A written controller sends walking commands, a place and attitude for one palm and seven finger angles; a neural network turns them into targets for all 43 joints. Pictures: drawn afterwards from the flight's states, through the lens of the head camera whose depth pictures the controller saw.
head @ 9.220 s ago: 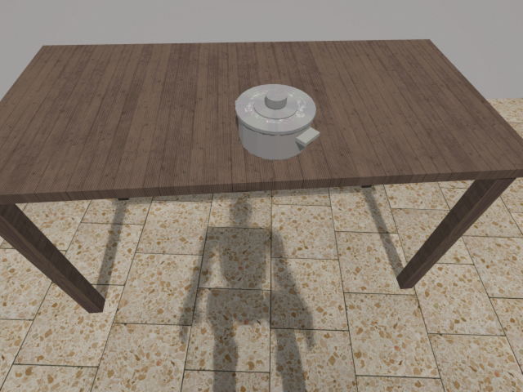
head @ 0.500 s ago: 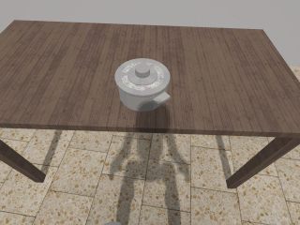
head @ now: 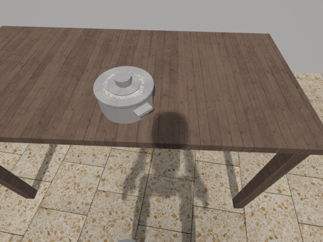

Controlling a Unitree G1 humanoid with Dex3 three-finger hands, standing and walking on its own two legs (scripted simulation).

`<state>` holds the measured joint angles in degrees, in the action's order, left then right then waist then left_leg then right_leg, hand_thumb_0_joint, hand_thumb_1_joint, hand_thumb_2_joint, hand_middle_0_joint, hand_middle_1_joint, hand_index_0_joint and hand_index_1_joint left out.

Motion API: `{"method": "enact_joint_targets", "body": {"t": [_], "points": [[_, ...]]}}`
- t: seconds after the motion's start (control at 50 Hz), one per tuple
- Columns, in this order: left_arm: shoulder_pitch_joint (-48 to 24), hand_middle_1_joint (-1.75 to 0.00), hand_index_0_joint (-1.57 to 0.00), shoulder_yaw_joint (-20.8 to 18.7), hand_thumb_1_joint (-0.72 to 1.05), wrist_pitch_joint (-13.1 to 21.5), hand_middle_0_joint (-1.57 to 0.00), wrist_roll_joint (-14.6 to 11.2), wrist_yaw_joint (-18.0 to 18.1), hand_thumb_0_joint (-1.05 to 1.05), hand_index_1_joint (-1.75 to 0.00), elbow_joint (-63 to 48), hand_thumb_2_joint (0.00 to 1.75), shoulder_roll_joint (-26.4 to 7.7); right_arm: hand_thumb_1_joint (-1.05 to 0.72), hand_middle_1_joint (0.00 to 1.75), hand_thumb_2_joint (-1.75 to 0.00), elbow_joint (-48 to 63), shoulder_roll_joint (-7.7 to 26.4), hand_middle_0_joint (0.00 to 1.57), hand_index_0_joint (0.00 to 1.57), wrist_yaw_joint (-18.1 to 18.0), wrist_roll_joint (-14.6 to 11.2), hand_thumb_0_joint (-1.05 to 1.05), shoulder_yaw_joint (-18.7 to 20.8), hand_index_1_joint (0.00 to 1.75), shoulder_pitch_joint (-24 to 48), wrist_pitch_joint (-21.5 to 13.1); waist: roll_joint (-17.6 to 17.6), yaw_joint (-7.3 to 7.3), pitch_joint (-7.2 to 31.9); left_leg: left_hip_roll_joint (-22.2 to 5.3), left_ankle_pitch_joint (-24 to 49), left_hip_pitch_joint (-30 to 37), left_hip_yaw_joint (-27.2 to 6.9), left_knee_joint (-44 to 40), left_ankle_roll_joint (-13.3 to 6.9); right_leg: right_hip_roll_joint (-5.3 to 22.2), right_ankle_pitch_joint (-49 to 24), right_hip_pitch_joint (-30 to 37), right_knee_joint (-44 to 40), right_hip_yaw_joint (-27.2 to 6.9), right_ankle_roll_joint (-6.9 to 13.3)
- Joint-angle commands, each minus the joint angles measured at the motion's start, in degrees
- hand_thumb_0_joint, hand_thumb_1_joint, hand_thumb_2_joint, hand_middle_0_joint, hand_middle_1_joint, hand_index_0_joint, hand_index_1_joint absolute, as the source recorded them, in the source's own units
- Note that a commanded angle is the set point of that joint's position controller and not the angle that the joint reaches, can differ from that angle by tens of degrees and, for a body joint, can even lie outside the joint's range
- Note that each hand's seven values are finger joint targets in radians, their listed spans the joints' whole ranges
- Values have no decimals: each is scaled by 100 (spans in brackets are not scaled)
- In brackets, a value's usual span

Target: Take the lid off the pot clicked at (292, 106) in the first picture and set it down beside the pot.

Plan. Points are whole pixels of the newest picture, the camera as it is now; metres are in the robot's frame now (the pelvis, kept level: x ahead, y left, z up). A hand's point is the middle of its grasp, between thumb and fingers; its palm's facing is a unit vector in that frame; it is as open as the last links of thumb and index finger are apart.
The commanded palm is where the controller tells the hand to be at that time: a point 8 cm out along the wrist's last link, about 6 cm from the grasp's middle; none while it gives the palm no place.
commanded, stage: shuffle to correct the standing spot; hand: left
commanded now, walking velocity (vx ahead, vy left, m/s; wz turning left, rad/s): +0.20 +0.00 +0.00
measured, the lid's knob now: (122, 79) +0.53 +0.15 +0.09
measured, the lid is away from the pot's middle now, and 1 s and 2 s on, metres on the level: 0.00 0.00 0.00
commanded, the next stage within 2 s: come to a stop and stand still in 0.18 s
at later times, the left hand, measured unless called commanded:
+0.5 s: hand out of the picture +0.11 +0.20 -0.16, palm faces +0.06 -0.99 -0.14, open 7.3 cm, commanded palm none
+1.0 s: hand (102, 226) +0.18 +0.18 -0.14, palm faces -0.05 -0.98 -0.21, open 7.3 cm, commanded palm none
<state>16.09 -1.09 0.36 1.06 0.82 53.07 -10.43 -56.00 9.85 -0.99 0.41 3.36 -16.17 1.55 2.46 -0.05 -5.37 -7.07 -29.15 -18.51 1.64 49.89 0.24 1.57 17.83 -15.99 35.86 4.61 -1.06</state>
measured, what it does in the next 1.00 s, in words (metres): steps on the spot: left foot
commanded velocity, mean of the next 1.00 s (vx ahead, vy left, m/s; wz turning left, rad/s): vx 0.03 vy -0.01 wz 0.00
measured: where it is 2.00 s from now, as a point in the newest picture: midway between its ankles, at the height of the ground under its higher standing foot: outside the picture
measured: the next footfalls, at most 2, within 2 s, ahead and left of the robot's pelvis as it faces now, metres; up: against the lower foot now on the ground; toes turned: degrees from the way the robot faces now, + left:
left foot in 0.26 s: +0.07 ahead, +0.05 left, +0.00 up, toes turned +6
right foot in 1.02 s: +0.09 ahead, -0.07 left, +0.00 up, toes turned -6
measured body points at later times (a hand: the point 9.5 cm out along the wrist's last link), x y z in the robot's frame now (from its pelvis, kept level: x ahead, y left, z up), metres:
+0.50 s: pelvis +0.04 +0.02 +0.02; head +0.06 +0.07 +0.47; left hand +0.11 +0.26 -0.14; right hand +0.08 -0.21 -0.10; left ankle +0.03 +0.04 -0.72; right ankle -0.02 -0.13 -0.49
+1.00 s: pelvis +0.07 +0.03 +0.01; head +0.06 +0.00 +0.46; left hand +0.18 +0.23 -0.12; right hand +0.01 -0.15 -0.16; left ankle +0.03 +0.04 -0.72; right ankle +0.05 -0.07 -0.69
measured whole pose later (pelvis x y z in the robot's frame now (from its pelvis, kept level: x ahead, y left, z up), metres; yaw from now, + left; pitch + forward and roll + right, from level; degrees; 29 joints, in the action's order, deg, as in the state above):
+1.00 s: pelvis +0.07 +0.03 +0.01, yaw -3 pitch +0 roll -1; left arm 11.5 -0.6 -2.3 0.4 2.1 54.2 -5.5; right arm -58.1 6.5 -2.1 1.3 -1.1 -25.3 -1.1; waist 5.3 -3.7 1.6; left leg 4.5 -20.2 -9.1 10.1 28.3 -8.2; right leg 0.7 20.2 -22.0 49.2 6.5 2.1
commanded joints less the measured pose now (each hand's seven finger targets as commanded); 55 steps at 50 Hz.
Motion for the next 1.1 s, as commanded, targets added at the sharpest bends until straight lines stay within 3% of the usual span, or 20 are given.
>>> {"method": "enact_joint_targets", "body": {"t": [0.0,0.08,0.12,0.18,0.22,0.26,0.3,0.38,0.46,0.56,0.68,0.7,0.72,0.76,0.84,0.92,0.98,1.02,1.06,1.08], "points": [[294,-30,-20,-265,90,35,-20,40,112,0,-30,-204,90,-969,-90,30,-90,724,253,20,20,69,37,0,62,30,315,-73,-1895,103,-31,286,-62,-1475,110,2176,-132,1657,1042,26,-2726,-2472,1532],[315,-30,-20,-220,90,191,-20,65,131,0,-30,-190,90,-769,-90,30,-90,654,-18,20,20,117,30,0,-10,30,200,-217,-434,13,117,319,133,-1127,319,1463,-155,1447,-533,101,-2221,-1568,1497],[523,-30,-20,-207,90,227,-20,41,134,0,-30,-130,90,-725,-90,30,-90,724,-143,20,20,112,-13,0,-83,30,325,-277,-463,123,343,412,203,-1017,450,456,-145,1336,-1561,615,-1980,-1358,1516],[296,-30,-20,-160,90,213,-20,-56,147,0,-30,-233,90,-610,-90,30,-90,524,-133,20,20,54,-83,0,-141,30,-299,-349,-455,-133,667,705,1441,546,624,-1735,-72,955,-2228,327,-1529,-917,1226],[301,-30,-20,-122,90,216,-20,-121,110,0,-30,-254,90,-393,-90,30,-90,365,265,20,20,-40,-86,0,-69,30,-827,-404,120,-261,891,280,2427,1527,25,-2777,-276,528,-2223,28,-220,-679,831],[396,-30,-20,-45,90,190,-20,-133,100,0,-30,-266,90,-109,-90,30,-90,418,839,20,20,-52,27,0,77,30,-1231,-332,992,-353,986,-1321,4900,2276,-1750,-3236,-1453,-355,1296,-1412,2250,18,303],[54,-30,-20,-82,90,21,-20,-74,122,0,-30,-213,90,-257,-90,30,-90,525,778,20,20,-180,54,0,-36,30,-927,-359,1126,-299,839,-1542,4680,1565,-2466,-3559,-1776,-204,1161,-2129,4863,-726,86],[-249,-30,-20,-80,90,-146,-20,10,89,0,-30,-358,90,-239,-90,30,-90,586,429,20,20,-145,163,0,-53,30,-272,-548,-764,252,132,-1120,4402,997,-1166,-3262,-1502,-19,711,-3050,6772,-787,27],[-357,-30,-20,-2,90,-244,-20,70,87,0,-30,-639,90,-119,-90,30,-90,397,362,20,20,-165,139,0,-84,30,-504,-548,-200,176,373,-834,4264,1182,-748,-3104,-1022,-5,424,-3662,6956,-613,-125],[-509,-30,-20,36,90,-279,-20,111,69,0,-30,-831,90,-155,-90,30,-90,243,322,20,20,-215,98,0,-113,30,-869,-536,505,16,832,-724,4883,1798,-855,-2955,-961,41,384,-4135,6723,-459,-259],[-687,-30,-20,49,90,-310,-20,86,36,0,-30,-833,90,-149,-90,30,-90,224,276,20,20,-255,99,0,-111,30,-1020,-544,438,-26,858,-743,4604,1716,-869,-2969,-1015,197,267,-4054,6231,-375,-292],[-678,-30,-20,19,90,-185,-20,48,102,0,-30,-281,90,-421,-90,30,-90,53,919,20,20,20,91,0,-57,30,-601,-568,302,-29,906,-719,4064,1287,-221,-2666,-628,349,323,-3601,4952,-509,43],[-451,-30,-20,141,90,-299,-20,-23,30,0,-30,-577,90,-79,-90,30,-90,483,483,20,20,51,58,0,-150,30,-495,-504,987,43,874,-473,3110,962,-123,-2861,-657,187,-237,-2651,3969,-38,65],[-476,-30,-20,88,90,-174,-20,25,44,0,-30,-473,90,-3,-90,30,-90,222,325,20,20,-10,80,0,-312,30,-1035,-505,1810,-244,912,-454,4283,1497,-299,-2868,-689,-11,355,-2774,4122,183,179],[-513,-30,-20,21,90,-144,-20,-29,113,0,-30,-351,90,233,-90,30,-90,117,219,20,20,-160,114,0,-365,30,-1577,-423,702,-408,772,-739,6625,2131,-729,-2634,-443,9,667,-2547,3344,105,203],[-191,-30,-20,-10,90,-153,-20,-107,189,0,-30,-168,90,286,-90,30,-90,37,340,20,20,-181,97,0,-328,30,-1245,-329,230,-136,370,-682,6873,1333,-509,-2585,-486,-23,551,-1024,1319,220,320],[534,-30,-20,-37,90,-33,-20,-121,248,0,-30,155,90,240,-90,30,-90,-58,287,20,20,-180,9,0,-302,30,-1235,-265,-273,67,357,-193,4916,574,-428,-1968,-18,171,-1285,417,-728,-491,628],[168,-30,-20,-23,90,37,-20,-146,261,0,-30,86,90,-111,-90,30,-90,-98,-26,20,20,-172,3,0,-359,30,-1459,-139,-931,-294,273,659,845,256,-103,-1536,135,1451,-2293,-42,-1259,-2018,1467],[-357,-30,-20,-39,90,23,-20,-98,218,0,-30,-92,90,-153,-90,30,-90,-286,-309,20,20,-89,84,0,-394,30,-1706,-51,-747,-530,81,666,609,873,-156,-1967,-3,1213,-796,-853,-1336,-1633,1247],[-270,-30,-20,-18,90,84,-20,-98,234,0,-30,-4,90,-49,-90,30,-90,-368,-237,20,20,-80,93,0,-432,30,-1648,-65,-1317,-487,346,527,917,954,-124,-2182,-95,965,-970,-514,-1130,-1507,1125]]}}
